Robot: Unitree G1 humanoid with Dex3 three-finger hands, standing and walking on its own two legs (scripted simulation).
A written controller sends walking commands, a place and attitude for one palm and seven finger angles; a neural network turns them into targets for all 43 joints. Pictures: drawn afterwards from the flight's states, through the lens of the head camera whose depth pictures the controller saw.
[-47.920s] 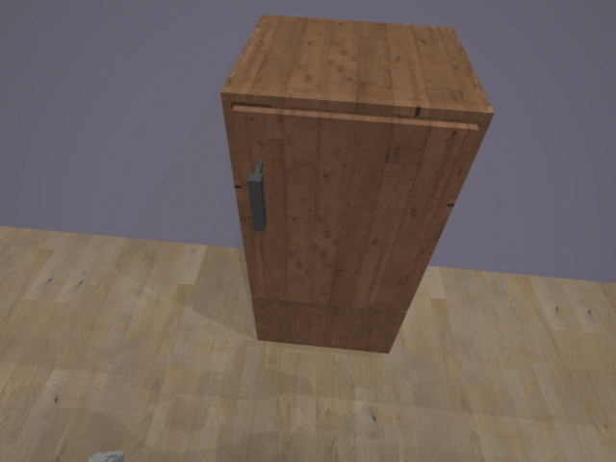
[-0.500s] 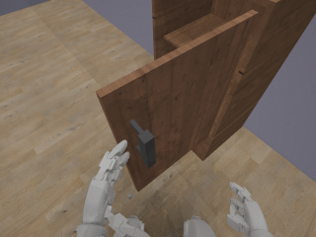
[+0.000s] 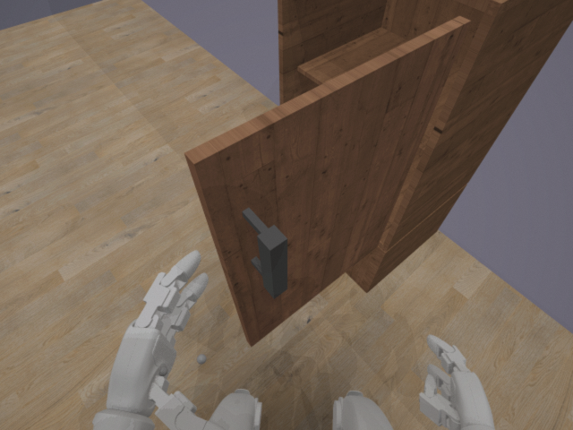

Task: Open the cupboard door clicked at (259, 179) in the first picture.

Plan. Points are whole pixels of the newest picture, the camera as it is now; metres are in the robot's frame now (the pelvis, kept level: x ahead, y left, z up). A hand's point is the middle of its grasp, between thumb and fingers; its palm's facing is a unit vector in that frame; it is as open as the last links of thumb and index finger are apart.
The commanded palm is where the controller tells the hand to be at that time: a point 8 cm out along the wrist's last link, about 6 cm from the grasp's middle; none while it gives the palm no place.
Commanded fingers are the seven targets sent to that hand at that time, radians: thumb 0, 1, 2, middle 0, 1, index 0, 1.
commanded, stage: draw the hand back to the body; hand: left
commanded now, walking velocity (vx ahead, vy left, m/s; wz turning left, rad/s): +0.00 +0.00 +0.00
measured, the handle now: (264, 254) +0.33 +0.06 +0.08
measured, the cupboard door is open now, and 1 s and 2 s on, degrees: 89 89 89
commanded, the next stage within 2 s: step back with the hand held close in 1.46 s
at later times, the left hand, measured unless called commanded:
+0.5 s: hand (97, 330) +0.20 +0.19 +0.16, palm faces +0.09 -0.96 -0.25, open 15.6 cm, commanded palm +0.17 +0.24 +0.18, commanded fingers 0.00 -0.08 0.48 -0.17 -0.30 -0.17 -0.30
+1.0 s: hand out of the picture +0.22 +0.26 +0.25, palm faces +0.40 -0.82 -0.41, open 10.0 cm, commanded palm +0.17 +0.30 +0.27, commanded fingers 0.00 0.80 0.86 -0.20 -0.30 -0.20 -0.30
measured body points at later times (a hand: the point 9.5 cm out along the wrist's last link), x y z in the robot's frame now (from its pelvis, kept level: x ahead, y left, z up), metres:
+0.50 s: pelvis +0.02 +0.02 +0.06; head +0.03 +0.01 +0.51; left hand +0.19 +0.24 +0.17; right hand +0.21 -0.20 +0.00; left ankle +0.01 +0.13 -0.63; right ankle +0.03 -0.11 -0.63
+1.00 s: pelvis +0.03 +0.01 +0.10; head +0.01 +0.00 +0.55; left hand +0.19 +0.30 +0.27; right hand +0.21 -0.20 +0.03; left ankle +0.01 +0.13 -0.63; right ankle +0.03 -0.11 -0.63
